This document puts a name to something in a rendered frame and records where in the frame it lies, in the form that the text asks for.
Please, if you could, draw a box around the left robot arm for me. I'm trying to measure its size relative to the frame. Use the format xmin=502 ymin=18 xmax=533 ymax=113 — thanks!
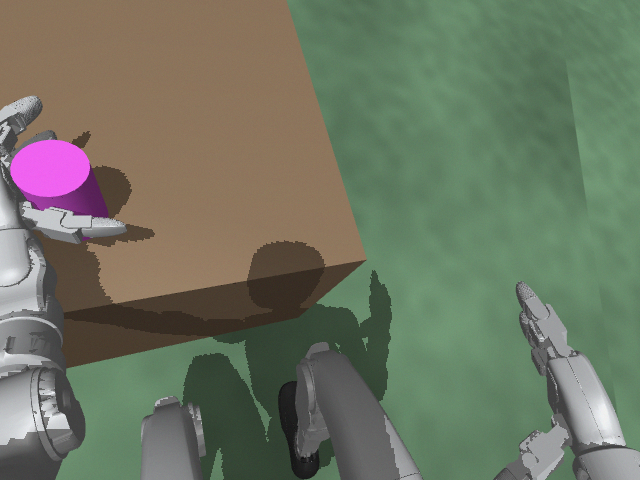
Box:
xmin=0 ymin=228 xmax=86 ymax=480

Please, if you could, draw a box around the right robot foot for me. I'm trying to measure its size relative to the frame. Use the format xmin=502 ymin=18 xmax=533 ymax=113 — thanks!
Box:
xmin=278 ymin=381 xmax=319 ymax=479

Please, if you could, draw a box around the right robot arm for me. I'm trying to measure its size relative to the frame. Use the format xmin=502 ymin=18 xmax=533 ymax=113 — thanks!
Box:
xmin=572 ymin=445 xmax=640 ymax=480

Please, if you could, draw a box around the can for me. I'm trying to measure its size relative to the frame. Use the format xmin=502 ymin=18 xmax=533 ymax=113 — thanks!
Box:
xmin=10 ymin=140 xmax=109 ymax=241

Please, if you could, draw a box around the left robot hand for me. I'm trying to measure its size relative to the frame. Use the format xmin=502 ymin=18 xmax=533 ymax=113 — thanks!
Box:
xmin=0 ymin=95 xmax=127 ymax=244

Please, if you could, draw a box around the right robot hand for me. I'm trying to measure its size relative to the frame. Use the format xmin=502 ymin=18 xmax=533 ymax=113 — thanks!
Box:
xmin=493 ymin=281 xmax=626 ymax=480

